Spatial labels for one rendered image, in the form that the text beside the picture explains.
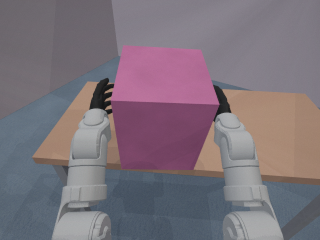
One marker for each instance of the table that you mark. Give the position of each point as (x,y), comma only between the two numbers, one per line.
(285,128)

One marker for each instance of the left robot forearm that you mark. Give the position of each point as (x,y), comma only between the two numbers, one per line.
(87,161)

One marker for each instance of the right robot forearm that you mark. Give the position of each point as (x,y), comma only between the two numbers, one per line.
(243,182)

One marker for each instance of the robot left upper arm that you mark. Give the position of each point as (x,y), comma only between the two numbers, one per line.
(83,225)

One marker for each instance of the carton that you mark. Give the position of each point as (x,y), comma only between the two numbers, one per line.
(163,104)

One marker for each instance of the left robot hand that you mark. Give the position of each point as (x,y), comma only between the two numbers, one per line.
(99,96)

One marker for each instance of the robot right upper arm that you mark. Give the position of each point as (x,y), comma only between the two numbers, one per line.
(250,225)

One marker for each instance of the right robot hand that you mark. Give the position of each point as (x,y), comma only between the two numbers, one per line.
(224,106)

